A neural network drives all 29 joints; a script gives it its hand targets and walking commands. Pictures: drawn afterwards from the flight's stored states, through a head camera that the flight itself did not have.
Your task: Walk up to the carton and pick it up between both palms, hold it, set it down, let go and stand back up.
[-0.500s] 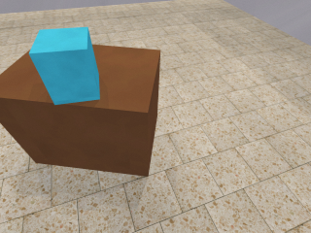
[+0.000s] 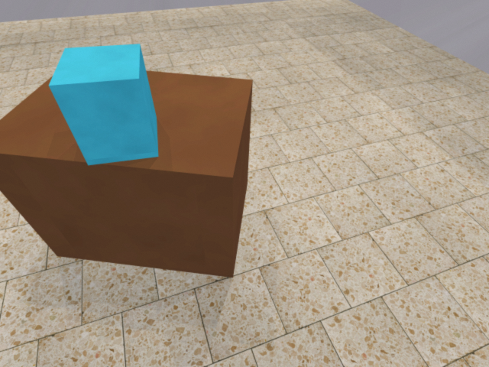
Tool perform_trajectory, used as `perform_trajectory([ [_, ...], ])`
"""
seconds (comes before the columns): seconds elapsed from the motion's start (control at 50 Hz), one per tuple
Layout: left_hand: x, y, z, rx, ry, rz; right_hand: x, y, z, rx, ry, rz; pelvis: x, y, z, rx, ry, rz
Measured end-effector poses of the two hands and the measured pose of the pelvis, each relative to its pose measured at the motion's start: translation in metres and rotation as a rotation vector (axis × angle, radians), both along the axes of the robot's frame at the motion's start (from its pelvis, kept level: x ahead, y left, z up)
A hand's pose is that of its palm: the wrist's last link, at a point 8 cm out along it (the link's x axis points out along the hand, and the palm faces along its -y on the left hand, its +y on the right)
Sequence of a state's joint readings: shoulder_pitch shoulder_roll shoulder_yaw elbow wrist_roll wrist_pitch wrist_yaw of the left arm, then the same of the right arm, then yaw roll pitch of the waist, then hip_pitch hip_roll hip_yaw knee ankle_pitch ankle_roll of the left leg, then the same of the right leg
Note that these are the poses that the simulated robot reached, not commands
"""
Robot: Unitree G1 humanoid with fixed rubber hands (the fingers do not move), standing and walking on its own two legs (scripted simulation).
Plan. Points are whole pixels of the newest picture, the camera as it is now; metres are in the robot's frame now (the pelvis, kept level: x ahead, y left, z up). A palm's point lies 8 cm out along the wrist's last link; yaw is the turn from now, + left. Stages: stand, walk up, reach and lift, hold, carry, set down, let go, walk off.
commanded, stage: stand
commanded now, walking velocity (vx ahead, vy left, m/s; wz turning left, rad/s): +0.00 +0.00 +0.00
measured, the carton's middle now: (113, 104) +0.81 +0.39 +0.00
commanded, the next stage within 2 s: none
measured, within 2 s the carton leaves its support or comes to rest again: neither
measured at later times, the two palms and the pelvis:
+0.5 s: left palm out of the picture +0.03 +0.28 -0.13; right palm out of the picture +0.07 -0.26 -0.12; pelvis -0.01 +0.00 +0.00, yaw +0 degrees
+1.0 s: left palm out of the picture +0.03 +0.28 -0.12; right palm out of the picture +0.07 -0.26 -0.12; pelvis -0.01 +0.00 +0.01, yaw +0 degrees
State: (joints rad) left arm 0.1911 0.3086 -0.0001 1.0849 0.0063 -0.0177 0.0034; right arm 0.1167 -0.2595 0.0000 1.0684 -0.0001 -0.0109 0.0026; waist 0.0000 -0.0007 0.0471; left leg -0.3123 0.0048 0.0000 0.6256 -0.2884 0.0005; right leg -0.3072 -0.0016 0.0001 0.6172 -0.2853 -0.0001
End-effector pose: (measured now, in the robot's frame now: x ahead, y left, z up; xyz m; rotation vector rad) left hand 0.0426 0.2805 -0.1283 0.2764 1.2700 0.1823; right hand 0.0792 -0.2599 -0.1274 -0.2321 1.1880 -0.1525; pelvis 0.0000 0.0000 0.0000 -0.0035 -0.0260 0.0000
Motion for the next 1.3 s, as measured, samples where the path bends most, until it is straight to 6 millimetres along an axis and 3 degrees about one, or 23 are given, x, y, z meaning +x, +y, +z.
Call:
perform_trajectory([
  [0.58, -0.013, -0.001, 0.003, -0.008, 0.004, 0.008, -0.016, 0.000, 0.004, 0.007, 0.006, -0.005, -0.010, 0.000, 0.004, 0.000, 0.006, 0.000],
  [1.3, -0.010, -0.002, 0.006, -0.009, 0.000, 0.007, -0.011, -0.001, 0.006, 0.003, -0.002, -0.005, -0.008, 0.000, 0.007, 0.001, 0.020, 0.000],
])
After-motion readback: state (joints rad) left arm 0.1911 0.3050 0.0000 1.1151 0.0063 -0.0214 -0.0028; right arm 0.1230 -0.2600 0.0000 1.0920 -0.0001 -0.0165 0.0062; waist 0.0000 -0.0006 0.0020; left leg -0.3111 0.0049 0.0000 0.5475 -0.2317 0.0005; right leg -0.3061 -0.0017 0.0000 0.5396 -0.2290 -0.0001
